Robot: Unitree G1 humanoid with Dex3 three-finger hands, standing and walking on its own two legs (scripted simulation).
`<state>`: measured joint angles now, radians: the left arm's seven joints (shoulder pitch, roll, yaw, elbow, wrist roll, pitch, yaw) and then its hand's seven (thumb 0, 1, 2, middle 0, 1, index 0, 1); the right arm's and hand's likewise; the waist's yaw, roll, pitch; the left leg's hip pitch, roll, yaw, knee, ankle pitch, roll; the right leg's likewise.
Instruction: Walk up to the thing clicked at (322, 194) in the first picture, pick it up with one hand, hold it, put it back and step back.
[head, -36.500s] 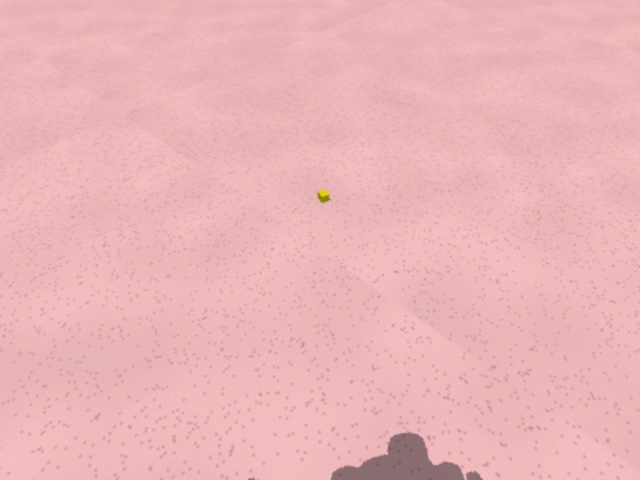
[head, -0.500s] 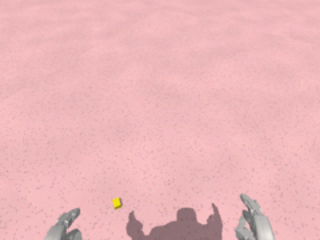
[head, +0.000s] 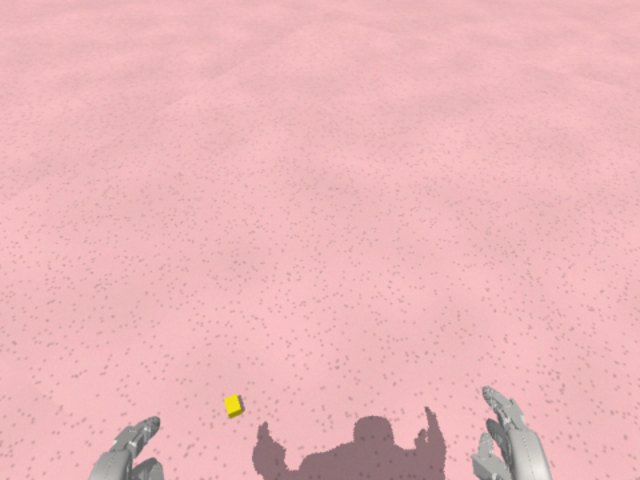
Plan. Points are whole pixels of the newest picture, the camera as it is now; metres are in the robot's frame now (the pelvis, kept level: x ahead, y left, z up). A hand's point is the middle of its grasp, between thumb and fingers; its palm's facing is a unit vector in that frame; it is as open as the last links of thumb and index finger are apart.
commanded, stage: stand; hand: left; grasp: from above
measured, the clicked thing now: (233, 406) +0.48 +0.22 -0.69
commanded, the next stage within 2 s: none
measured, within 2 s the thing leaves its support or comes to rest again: neither
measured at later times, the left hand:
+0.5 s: hand out of the picture +0.06 +0.25 -0.11, palm faces +0.04 -0.95 -0.32, open 7.4 cm
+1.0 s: hand out of the picture +0.01 +0.24 -0.10, palm faces +0.03 -0.94 -0.34, open 7.4 cm
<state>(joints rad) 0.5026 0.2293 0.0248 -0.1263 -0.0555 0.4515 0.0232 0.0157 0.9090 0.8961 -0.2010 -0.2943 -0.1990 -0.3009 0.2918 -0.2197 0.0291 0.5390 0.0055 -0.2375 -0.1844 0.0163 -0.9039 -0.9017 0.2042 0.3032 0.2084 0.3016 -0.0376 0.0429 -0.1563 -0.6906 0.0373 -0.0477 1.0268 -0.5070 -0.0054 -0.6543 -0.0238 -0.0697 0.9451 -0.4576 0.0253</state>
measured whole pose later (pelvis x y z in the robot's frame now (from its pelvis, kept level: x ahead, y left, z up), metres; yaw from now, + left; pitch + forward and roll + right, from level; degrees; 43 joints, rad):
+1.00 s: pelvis -0.02 +0.00 +0.07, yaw +0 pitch -5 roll +0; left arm 0.19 0.30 0.02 1.13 0.03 0.00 0.03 0.01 0.91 0.90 -0.20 -0.30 -0.20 -0.30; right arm 0.16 -0.30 -0.04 1.12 -0.03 0.01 -0.01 0.01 -0.91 -0.90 0.20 0.30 0.21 0.30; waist 0.02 0.02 0.06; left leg -0.11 -0.01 -0.01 0.38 -0.18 0.01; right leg -0.11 -0.06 -0.05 0.38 -0.17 0.04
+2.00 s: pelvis +0.01 -0.02 +0.07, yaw -1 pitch -3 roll +0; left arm 0.10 0.32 0.02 1.15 0.01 0.00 0.01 0.01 0.91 0.90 -0.20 -0.30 -0.20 -0.30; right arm 0.10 -0.33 -0.02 1.15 -0.02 0.00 -0.01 0.01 -0.91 -0.90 0.20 0.30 0.21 0.30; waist 0.01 0.01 0.06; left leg -0.07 0.03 0.00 0.31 -0.18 -0.03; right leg -0.10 -0.02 -0.04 0.33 -0.18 0.01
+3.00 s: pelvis -0.06 +0.03 +0.05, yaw -1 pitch -1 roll -2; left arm 0.01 0.41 0.06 0.91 0.00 0.07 0.04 0.01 0.91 0.90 -0.20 -0.29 -0.20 -0.30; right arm 0.14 -0.36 -0.05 0.97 -0.04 0.03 0.00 0.01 -0.91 -0.90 0.20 0.30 0.21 0.30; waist -0.02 -0.06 0.20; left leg -0.27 -0.02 -0.01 0.59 -0.30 0.05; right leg -0.46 0.10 0.17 1.06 -0.52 -0.02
